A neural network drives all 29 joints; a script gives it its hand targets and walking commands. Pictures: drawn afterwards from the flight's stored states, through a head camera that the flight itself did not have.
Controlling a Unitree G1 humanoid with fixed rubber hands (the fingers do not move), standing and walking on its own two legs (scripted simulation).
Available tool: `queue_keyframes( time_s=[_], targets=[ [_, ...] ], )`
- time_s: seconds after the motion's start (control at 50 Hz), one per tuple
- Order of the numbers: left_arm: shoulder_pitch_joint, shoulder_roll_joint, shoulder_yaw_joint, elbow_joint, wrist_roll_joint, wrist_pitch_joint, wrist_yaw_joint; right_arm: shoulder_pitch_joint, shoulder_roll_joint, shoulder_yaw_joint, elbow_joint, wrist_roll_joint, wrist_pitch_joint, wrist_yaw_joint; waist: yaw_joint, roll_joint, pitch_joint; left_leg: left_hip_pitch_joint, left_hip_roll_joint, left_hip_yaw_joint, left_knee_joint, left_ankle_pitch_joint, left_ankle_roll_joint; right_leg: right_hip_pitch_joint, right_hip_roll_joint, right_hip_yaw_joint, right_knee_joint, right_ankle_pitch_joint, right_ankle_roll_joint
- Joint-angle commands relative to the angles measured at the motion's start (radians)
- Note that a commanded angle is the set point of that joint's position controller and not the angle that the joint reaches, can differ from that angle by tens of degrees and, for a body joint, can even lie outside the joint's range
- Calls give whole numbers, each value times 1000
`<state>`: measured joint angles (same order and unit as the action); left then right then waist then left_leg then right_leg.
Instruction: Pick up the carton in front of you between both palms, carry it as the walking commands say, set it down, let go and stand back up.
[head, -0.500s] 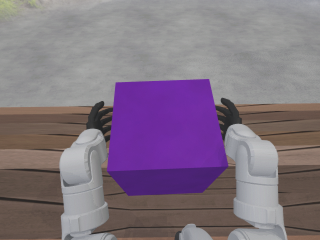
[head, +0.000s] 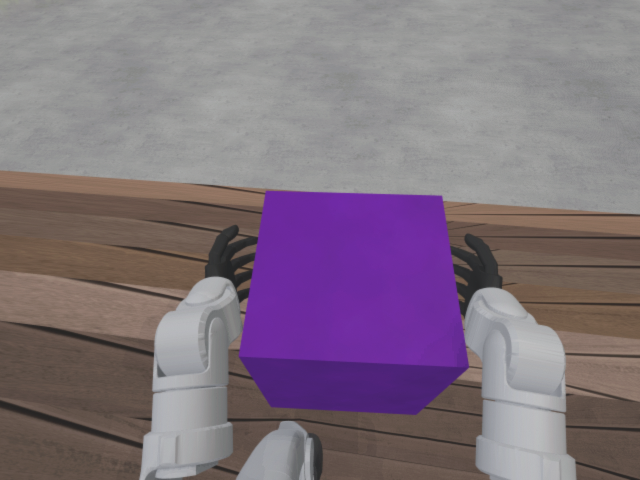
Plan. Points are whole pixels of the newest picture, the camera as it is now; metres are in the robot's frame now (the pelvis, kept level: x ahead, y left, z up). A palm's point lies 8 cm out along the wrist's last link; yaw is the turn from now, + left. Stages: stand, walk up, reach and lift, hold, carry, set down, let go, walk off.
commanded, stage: carry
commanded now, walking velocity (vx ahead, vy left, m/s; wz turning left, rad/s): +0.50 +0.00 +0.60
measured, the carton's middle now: (347, 312) +0.33 +0.01 -0.01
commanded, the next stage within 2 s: none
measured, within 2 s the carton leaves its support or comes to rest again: neither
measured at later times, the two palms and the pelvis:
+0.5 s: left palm (267, 192) +0.64 +0.17 -0.11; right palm (405, 156) +0.74 -0.11 -0.10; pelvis +0.38 -0.06 -0.21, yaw +15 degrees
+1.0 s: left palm (257, 140) +0.98 +0.27 -0.26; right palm (360, 127) +1.04 -0.02 -0.26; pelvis +0.70 +0.04 -0.36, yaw +13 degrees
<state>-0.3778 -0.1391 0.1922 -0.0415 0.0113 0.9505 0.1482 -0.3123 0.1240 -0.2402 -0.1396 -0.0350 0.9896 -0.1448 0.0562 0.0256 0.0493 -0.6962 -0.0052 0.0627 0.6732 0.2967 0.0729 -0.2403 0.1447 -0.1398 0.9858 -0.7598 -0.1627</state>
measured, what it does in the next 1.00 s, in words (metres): goes down: left foot 0.14 m lower, then right foot 0.14 m lower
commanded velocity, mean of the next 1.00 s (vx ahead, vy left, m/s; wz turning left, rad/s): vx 0.50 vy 0.00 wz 0.02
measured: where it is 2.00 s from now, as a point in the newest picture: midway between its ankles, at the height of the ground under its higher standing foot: (331, 264)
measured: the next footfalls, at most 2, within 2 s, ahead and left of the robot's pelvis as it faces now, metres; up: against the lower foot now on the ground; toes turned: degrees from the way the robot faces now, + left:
left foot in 0.08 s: +0.19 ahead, +0.02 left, -0.14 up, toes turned +1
right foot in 0.44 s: +0.49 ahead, -0.14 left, -0.28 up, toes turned +15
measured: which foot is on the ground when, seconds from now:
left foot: up 0.00-0.06, down 0.08-0.48, up 0.50-0.90, down 0.92-1.00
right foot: down 0.00-0.06, up 0.08-0.42, down 0.44-0.96, up 0.98-1.00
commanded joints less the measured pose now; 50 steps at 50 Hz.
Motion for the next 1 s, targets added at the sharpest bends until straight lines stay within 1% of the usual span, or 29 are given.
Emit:
queue_keyframes(
  time_s=[0.0, 0.02, 0.04, 0.06, 0.08, 0.1, 0.14, 0.16, 0.18, 0.2, 0.24, 0.28, 0.34, 0.4, 0.42, 0.44, 0.46, 0.5, 0.52, 0.54, 0.62, 0.68, 0.76, 0.8, 0.84, 0.9, 0.92, 0.94, 0.98],
  targets=[
    [-482, -820, -712, -71, -247, -18, -146, -642, 827, 789, -54, 227, -39, 112, -54, -128, -482, 512, -146, 233, 2, 282, 23, 41, -166, 47, 115, 1251, 147],
    [-491, -805, -714, -95, -244, -23, -146, -620, 800, 781, -62, 223, -38, 110, -200, -106, -531, 720, -163, 230, 58, 170, 31, -90, -210, 10, 304, 1389, 191],
    [-541, -794, -702, -115, -236, -19, -143, -587, 789, 765, -56, 220, -33, 108, -357, 33, -490, 913, -51, 85, -43, 168, 139, -315, -176, -45, 706, 1021, 227],
    [-563, -747, -673, -113, -214, 1, -133, -555, 774, 742, -15, 203, -22, 105, -412, 155, -320, 865, -13, -57, -219, 59, 219, -455, -2, -66, 1009, 345, 231],
    [-538, -692, -629, -75, -190, 22, -116, -535, 712, 740, 15, 211, -7, 94, -339, 186, -263, 917, 71, -290, -52, 422, 276, -659, 17, 52, 1010, 52, 232],
    [-431, -628, -566, -43, -156, 38, -93, -562, 684, 781, 8, 256, 6, 82, -215, 33, -402, 989, 236, -619, -64, 296, 407, -728, -57, 235, 857, 88, 235],
    [-356, -514, -441, -6, -68, 49, -41, -710, 731, 813, -24, 374, 19, 79, -138, -196, -376, 829, 197, -614, -8, 66, 330, -718, -163, 267, 510, 207, 196],
    [-315, -482, -387, 5, -30, 51, -23, -758, 743, 813, -34, 422, 27, 78, -119, -202, -370, 681, 147, -540, -6, 111, 289, -609, -159, 229, 265, 315, 197],
    [-334, -486, -371, -22, -10, 47, -18, -820, 762, 820, -32, 443, 20, 80, -132, -25, -403, 555, 251, -726, -72, -34, 367, -528, -171, 287, 132, 342, 189],
    [-411, -506, -364, -39, -6, 43, -18, -828, 807, 815, 8, 454, 17, 89, -157, -32, -391, 485, 246, -770, -93, 2, 389, -450, -162, 252, 167, 396, 197],
    [-491, -582, -412, -70, -38, 27, -39, -831, 877, 819, 27, 465, 5, 106, -149, -75, -419, 475, 161, -686, 53, 14, 315, -485, -170, 243, 184, 641, 178],
    [-542, -655, -465, -70, -83, 10, -59, -844, 913, 801, 41, 454, -3, 114, -190, -122, -407, 522, 15, -551, 164, -366, 259, -540, -143, 244, -85, 884, 158],
    [-574, -709, -557, -113, -139, -2, -72, -752, 901, 754, 84, 396, -28, 108, -217, 8, -369, 332, -80, -384, 215, -514, 157, -171, -90, 139, -437, 1017, 194],
    [-535, -688, -615, -94, -173, 7, -70, -585, 839, 698, 157, 312, -27, 91, -116, 126, -402, 277, -100, -251, 466, -442, 76, 124, -89, 81, -567, 1213, 185],
    [-529, -673, -626, -81, -173, 11, -70, -542, 819, 678, 179, 277, -26, 86, -4, 108, -486, 224, -83, -198, 745, -249, 43, 339, -121, 111, -499, 1206, 155],
    [-493, -658, -624, -47, -169, 14, -69, -509, 805, 660, 186, 245, -21, 82, 57, -132, -500, -5, -157, -130, 1029, -806, -5, 525, -243, 226, -453, 1181, 122],
    [-482, -628, -626, -10, -194, 16, -63, -491, 764, 635, 177, 225, -11, 77, -42, -263, -578, -277, -122, -92, 1268, -1044, -41, 730, -545, 516, -248, 1543, 24],
    [-496, -700, -642, -26, -232, 14, -65, -480, 717, 579, 189, 170, -10, 52, 21, -59, -529, -337, -37, -107, 1164, -882, -18, 546, -534, 586, -290, 1209, -17],
    [-537, -739, -658, -46, -255, 1, -71, -484, 741, 586, 170, 161, -16, 51, 24, -92, -530, -381, -5, -121, 1164, -867, -11, 473, -573, 719, -335, 987, -104],
    [-585, -784, -674, -65, -275, -10, -84, -533, 767, 595, 142, 166, -28, 53, 44, -27, -459, -371, 28, -185, 1056, -779, 0, 386, -512, 742, -347, 841, -84],
    [-707, -894, -741, -88, -362, -61, -133, -647, 827, 650, 55, 184, -93, 63, 7, -125, -332, -181, 39, -120, 470, -603, -33, 87, -398, 508, -440, 765, -73],
    [-634, -894, -748, -56, -370, -86, -148, -597, 829, 683, 21, 167, -133, 55, 2, -269, -459, 10, 8, -1, 460, -416, 7, 139, -356, 353, -322, 1167, -36],
    [-507, -832, -749, -32, -331, -92, -147, -516, 774, 680, 17, 142, -157, 51, 142, -125, -428, -402, 22, -67, 199, -235, -15, 602, -259, 463, -121, 1034, -56],
    [-502, -794, -763, -46, -343, -89, -138, -471, 709, 647, 11, 124, -150, 44, 144, -7, -353, -49, -8, -8, -209, 67, -47, 314, -168, 345, -107, 742, -39],
    [-495, -754, -755, -39, -343, -79, -124, -423, 635, 596, 14, 91, -128, 25, 98, -79, -288, 294, -10, 12, -263, 149, -43, 44, -196, 322, -127, 583, -17],
    [-501, -697, -714, -29, -319, -44, -95, -393, 543, 558, -5, 75, -81, 2, -153, -137, -425, 707, 75, -66, -161, 37, 3, -33, -241, 274, 362, 896, 56],
    [-487, -682, -690, -29, -306, -29, -83, -401, 516, 572, -23, 93, -67, 2, -183, 21, -398, 770, 128, -120, -190, 34, 13, -157, -107, 184, 651, 467, 104],
    [-488, -661, -669, -27, -298, -6, -70, -424, 483, 581, -10, 110, -56, -3, -87, 225, -498, 1092, 336, -342, 33, 290, 38, -497, -64, 218, 798, 73, 147],
    [-448, -620, -599, -54, -240, 18, -32, -465, 557, 642, -39, 212, -50, 0, -127, 191, -514, 943, 388, -571, -110, -196, 109, -557, -114, 235, 732, 203, 139]
  ],
)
